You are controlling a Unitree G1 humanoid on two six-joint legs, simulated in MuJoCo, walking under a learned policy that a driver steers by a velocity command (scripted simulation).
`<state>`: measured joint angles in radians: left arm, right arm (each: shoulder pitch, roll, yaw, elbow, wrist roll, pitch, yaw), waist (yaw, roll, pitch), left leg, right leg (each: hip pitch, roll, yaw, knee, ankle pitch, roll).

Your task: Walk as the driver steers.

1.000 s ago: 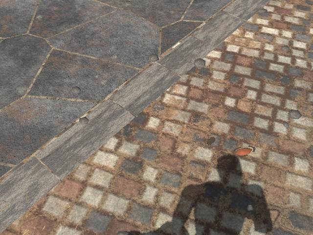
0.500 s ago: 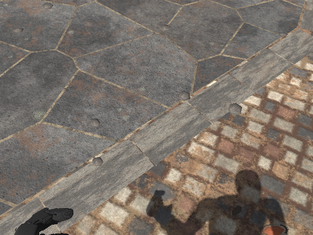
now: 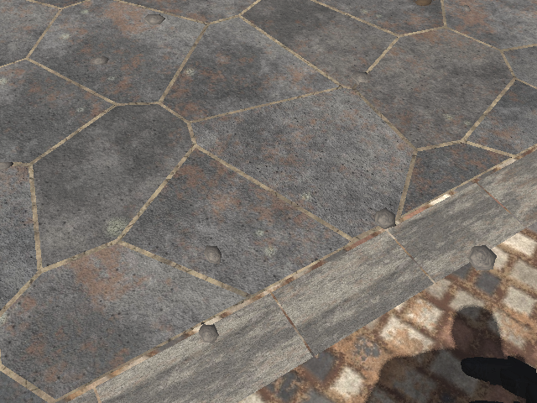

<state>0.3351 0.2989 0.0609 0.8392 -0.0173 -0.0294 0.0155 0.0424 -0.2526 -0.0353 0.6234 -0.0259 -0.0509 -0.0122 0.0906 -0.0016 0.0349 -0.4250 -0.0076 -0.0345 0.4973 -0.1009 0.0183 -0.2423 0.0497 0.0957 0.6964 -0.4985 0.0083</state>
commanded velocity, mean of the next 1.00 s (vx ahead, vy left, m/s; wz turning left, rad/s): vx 0.03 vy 0.00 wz -0.37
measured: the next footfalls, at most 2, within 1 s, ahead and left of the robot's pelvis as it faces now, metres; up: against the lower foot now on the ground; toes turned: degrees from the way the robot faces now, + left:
right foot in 0.36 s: +0.05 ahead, -0.14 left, +0.00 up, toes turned -15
left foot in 0.82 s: +0.14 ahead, +0.07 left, +0.00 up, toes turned -28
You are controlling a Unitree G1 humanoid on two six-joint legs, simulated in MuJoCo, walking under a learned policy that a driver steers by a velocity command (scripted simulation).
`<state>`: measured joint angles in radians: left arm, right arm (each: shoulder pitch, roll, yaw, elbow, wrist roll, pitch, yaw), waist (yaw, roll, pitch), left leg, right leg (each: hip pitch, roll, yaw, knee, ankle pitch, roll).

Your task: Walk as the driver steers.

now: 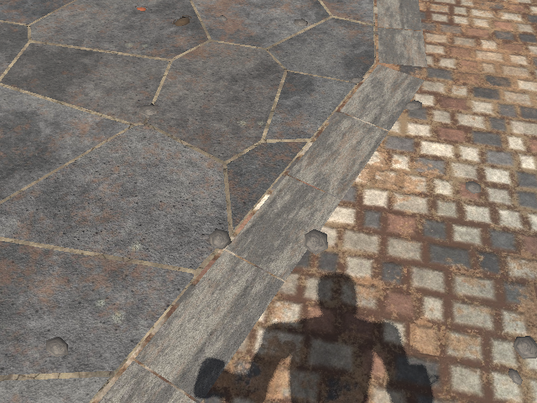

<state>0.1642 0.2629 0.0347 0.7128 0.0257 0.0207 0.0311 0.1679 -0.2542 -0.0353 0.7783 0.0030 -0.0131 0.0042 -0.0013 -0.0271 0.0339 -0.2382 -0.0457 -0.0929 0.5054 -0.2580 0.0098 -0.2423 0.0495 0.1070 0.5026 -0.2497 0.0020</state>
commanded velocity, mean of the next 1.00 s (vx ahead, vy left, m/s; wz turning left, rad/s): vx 0.01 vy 0.00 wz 0.30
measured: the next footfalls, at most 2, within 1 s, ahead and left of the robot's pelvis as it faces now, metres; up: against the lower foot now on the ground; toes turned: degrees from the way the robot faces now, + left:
left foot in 0.46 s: +0.00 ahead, +0.15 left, +0.00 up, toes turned +17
right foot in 0.88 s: +0.09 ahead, -0.07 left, +0.00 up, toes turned +22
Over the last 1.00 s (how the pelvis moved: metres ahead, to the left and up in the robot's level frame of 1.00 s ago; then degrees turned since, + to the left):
0.05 -0.01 0.01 -22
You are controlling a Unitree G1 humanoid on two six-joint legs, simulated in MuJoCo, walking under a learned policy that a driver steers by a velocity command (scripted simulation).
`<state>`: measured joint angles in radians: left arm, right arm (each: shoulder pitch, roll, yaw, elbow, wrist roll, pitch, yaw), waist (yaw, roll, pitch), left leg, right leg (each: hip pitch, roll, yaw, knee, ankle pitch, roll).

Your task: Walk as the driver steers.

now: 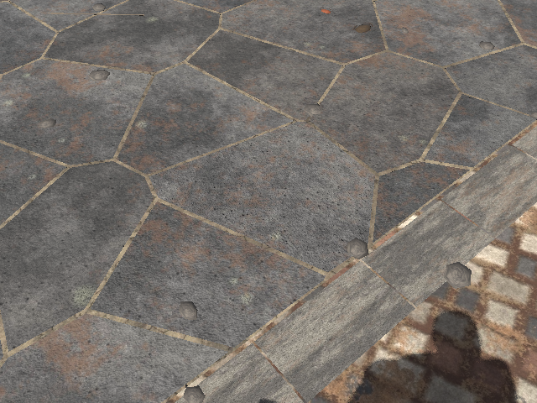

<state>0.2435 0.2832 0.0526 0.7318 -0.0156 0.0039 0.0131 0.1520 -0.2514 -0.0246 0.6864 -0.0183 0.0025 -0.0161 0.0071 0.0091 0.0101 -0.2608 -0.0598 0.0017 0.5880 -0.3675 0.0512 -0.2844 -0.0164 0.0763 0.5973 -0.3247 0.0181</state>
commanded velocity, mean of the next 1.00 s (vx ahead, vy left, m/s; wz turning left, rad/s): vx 0.06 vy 0.00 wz -0.30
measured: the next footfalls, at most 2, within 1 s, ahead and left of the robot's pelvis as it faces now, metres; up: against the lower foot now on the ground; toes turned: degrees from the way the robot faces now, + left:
right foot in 0.30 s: +0.13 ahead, -0.17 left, +0.00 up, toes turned -11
left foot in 0.80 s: +0.23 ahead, +0.03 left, +0.00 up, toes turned -25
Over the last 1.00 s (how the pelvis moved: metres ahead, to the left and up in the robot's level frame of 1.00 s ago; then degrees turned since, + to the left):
0.00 0.05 -0.01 19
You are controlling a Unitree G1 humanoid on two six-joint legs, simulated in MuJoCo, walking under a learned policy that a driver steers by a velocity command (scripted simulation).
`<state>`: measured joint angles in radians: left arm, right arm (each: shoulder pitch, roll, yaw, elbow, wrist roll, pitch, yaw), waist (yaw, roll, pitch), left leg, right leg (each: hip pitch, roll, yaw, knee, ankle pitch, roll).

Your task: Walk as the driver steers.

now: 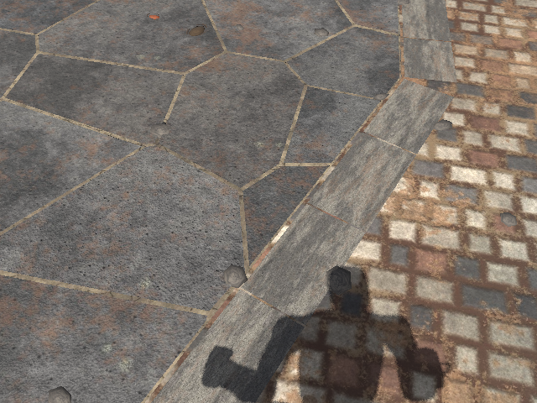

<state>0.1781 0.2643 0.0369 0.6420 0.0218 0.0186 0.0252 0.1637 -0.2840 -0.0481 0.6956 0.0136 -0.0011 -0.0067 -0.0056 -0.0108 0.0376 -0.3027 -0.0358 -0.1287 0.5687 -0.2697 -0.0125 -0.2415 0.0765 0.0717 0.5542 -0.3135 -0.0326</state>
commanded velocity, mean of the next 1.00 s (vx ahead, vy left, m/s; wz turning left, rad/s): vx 0.36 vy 0.00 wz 0.24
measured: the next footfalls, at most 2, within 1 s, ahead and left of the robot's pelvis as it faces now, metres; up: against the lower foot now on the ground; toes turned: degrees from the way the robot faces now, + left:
left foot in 0.40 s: +0.14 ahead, +0.20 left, +0.00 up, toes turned +16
right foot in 0.92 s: +0.53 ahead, +0.13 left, +0.00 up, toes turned +15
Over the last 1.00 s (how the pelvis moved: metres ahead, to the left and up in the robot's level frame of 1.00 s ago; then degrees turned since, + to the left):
0.14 -0.07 0.00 -17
